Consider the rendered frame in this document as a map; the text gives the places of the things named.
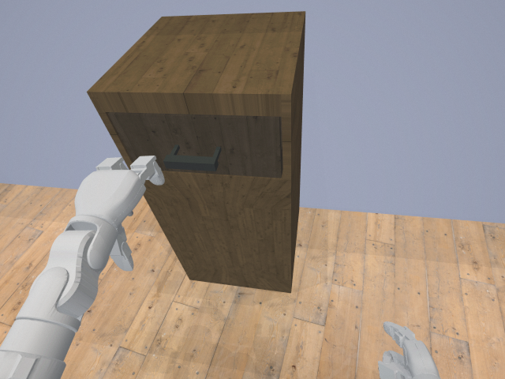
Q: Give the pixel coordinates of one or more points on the cabinet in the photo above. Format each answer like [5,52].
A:
[228,229]

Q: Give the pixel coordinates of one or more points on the left robot hand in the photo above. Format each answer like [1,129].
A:
[112,192]

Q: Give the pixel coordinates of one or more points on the right robot hand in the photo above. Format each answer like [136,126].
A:
[416,358]

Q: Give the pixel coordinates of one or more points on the left robot forearm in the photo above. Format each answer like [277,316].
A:
[39,339]

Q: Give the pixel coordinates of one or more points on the drawer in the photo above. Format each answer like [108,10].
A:
[251,145]

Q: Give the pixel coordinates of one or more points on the handle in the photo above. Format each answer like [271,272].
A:
[197,163]

